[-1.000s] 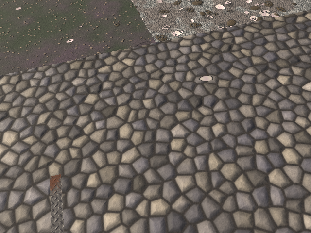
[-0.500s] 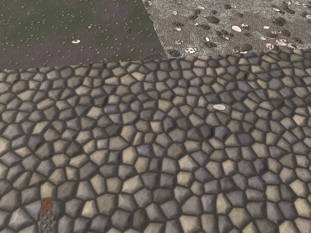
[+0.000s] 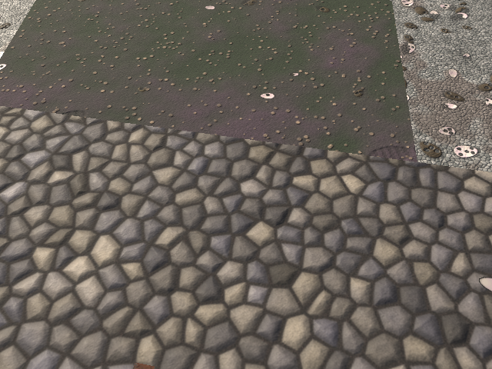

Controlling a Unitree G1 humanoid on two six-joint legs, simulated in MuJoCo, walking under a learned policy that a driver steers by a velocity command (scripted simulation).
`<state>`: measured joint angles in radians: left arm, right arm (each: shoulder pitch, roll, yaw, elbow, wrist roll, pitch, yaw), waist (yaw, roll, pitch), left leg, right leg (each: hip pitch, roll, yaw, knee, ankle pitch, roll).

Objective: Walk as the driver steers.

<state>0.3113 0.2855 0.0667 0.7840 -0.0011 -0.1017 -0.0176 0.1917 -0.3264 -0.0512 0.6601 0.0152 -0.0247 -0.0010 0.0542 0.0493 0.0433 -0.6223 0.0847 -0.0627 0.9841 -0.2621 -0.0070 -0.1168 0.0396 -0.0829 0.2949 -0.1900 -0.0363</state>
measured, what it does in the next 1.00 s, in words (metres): walks ahead, turning right: left foot, then right foot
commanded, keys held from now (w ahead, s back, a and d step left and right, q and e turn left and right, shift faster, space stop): w+e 0.90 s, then w+q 0.10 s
